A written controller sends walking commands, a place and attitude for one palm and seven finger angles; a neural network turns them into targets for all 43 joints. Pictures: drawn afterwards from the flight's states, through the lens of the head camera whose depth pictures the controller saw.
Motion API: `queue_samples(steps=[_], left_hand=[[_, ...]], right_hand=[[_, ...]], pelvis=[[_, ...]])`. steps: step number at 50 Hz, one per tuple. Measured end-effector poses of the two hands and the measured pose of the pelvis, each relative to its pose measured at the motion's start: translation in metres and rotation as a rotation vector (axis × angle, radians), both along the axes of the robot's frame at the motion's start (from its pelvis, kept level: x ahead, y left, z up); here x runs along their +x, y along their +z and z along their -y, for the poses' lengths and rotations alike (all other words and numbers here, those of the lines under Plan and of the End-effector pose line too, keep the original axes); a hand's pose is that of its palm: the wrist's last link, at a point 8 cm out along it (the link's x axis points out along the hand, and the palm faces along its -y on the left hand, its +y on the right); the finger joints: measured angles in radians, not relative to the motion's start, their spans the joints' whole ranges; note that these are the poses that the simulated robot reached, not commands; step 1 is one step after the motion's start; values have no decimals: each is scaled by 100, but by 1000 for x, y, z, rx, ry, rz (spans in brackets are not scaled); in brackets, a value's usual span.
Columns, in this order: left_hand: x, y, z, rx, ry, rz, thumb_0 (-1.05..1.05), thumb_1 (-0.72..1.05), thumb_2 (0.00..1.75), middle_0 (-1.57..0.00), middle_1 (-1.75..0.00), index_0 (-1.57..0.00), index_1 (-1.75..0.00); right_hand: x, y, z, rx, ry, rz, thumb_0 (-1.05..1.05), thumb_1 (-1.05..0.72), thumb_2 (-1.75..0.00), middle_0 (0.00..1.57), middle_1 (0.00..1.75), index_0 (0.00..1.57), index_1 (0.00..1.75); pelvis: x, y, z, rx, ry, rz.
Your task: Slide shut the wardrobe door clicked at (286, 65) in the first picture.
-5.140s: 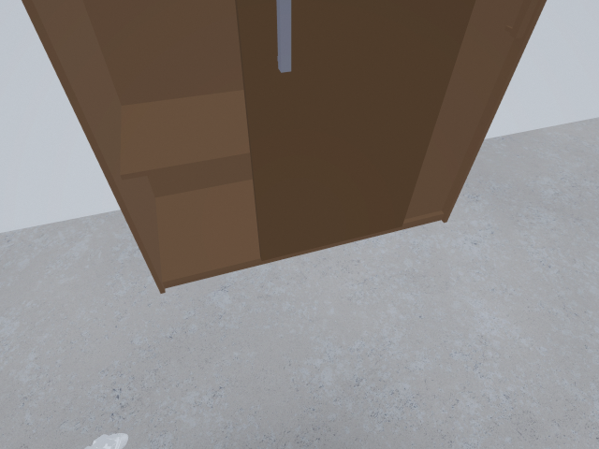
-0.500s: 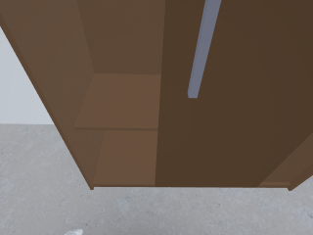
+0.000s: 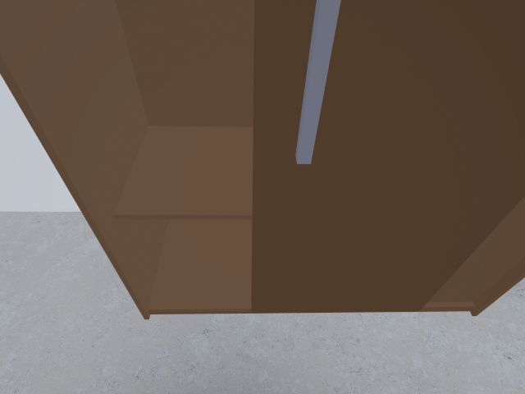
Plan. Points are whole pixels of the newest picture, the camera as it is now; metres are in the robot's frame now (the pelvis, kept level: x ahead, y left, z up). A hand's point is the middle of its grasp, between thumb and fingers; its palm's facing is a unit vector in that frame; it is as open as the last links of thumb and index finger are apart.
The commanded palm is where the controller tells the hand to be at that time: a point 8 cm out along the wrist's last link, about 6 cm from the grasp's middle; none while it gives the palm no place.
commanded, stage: come to a stop and stand still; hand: right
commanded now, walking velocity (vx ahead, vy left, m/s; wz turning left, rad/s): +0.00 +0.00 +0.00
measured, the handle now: (312, 83) +0.53 -0.04 +0.23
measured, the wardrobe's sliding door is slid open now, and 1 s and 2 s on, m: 0.40 0.40 0.40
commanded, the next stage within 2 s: look again from close up in 1.06 s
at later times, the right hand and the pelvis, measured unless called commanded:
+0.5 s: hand out of the picture +0.05 -0.16 -0.17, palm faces +0.02 +0.98 -0.21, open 7.4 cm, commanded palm none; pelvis +0.04 +0.01 +0.01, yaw +0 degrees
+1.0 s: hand out of the picture +0.06 -0.15 -0.17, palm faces +0.01 +0.98 -0.20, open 7.4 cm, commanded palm none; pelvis +0.05 +0.02 +0.01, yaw +0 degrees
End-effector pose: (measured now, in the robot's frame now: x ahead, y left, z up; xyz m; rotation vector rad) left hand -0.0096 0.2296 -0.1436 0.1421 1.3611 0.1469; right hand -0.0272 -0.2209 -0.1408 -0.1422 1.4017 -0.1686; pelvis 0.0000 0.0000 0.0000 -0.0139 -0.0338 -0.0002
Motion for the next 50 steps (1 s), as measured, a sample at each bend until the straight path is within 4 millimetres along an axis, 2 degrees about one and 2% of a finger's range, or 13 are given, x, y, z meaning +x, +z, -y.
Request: queue_samples(steps=[7, 15, 22, 35, 50], left_hand=[[1, -1, 10, -27, 14, -16, 0, 91, 90, -20, -30, -20, -30], [23, -1, 13, -42, 17, 3, 0, 91, 90, -20, -30, -20, -30], [42, 0, 5, -29, 7, 12, 0, 91, 90, -20, -30, -20, -30], [62, 4, -9, -7, -4, 10, 0, 91, 90, -20, -30, -20, -30], [57, 5, -10, -10, -1, -15, 0, 91, 90, -20, -30, -20, -30]], right_hand=[[27, -1, -10, 17, 17, 38, 1, -91, -90, 20, 30, 20, 30], [51, 2, -10, -1, 26, 53, 1, -92, -90, 20, 30, 20, 30], [66, 4, -11, -9, 27, 56, 1, -92, -90, 20, 30, 20, 30], [81, 4, -16, -7, 33, 48, 1, -91, -90, 20, 30, 20, 30], [85, 4, -20, -3, 33, 49, 1, -91, -90, 20, 30, 20, 30]], pelvis=[[10, 2, -2, -1, 1, -6], [25, 4, -7, 2, 3, -12], [36, 5, -11, 5, 4, -13], [50, 6, -17, 8, 4, -14], [55, 7, -22, 11, 2, -10]])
